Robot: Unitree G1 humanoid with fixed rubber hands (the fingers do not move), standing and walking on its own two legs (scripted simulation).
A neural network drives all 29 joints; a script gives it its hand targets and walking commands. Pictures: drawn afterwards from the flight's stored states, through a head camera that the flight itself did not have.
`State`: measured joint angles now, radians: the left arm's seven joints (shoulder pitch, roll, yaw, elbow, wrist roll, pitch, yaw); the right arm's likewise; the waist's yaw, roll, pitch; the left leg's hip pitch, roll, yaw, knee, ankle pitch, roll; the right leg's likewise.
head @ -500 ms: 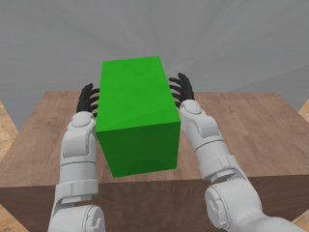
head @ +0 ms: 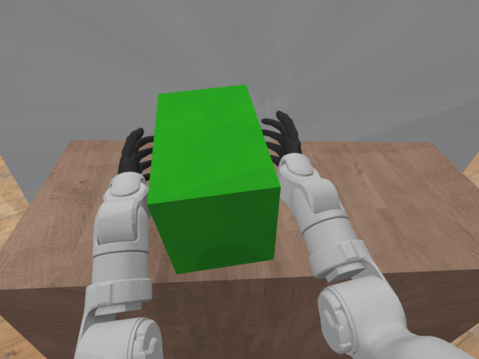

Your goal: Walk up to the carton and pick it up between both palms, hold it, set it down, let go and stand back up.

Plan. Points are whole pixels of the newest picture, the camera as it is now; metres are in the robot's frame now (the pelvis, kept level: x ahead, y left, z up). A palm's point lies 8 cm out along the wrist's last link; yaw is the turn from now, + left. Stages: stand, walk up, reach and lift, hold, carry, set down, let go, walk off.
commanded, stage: hold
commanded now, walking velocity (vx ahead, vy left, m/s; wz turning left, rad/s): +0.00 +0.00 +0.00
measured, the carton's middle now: (213, 173) +0.38 +0.01 +0.15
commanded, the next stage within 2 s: set down in 0.28 s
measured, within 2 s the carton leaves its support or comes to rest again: neither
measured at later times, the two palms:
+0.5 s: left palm (138, 172) +0.37 +0.14 +0.17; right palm (291, 158) +0.37 -0.12 +0.19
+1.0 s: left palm (148, 180) +0.40 +0.13 +0.13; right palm (285, 168) +0.40 -0.12 +0.15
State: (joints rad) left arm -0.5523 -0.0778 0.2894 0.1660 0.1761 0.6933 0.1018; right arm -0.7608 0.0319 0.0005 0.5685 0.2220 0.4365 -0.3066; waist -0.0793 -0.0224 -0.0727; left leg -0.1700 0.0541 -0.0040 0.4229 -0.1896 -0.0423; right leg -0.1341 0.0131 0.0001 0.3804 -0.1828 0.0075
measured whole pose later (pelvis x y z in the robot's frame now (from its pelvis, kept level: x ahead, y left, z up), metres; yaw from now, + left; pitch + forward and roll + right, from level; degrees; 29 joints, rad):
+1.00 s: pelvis +0.02 +0.00 +0.00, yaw +0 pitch -3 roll -1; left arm -0.60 -0.10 0.32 0.43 0.24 0.37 0.10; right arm -0.76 0.05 -0.09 0.81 0.06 0.06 -0.21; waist -0.07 -0.03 0.01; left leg -0.15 0.05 0.00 0.42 -0.21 -0.04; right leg -0.12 0.01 0.00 0.38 -0.21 0.01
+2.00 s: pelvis +0.03 -0.01 +0.00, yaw +0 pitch -1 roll -1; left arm -0.63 -0.18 0.41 0.68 0.25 0.20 0.17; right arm -0.76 0.05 -0.36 1.03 -0.17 -0.09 -0.07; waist 0.01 0.01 0.01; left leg -0.16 0.06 0.00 0.40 -0.21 -0.05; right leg -0.14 0.02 0.00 0.38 -0.22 -0.01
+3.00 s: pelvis +0.05 -0.03 +0.00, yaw -1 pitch +14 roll +0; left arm -0.64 -0.22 0.46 0.72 0.29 0.02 0.18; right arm -0.78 0.05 -0.48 1.06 -0.33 -0.26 -0.01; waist 0.06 0.02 -0.06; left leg -0.42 0.09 0.00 0.39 -0.20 -0.07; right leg -0.40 0.05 0.00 0.38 -0.21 -0.03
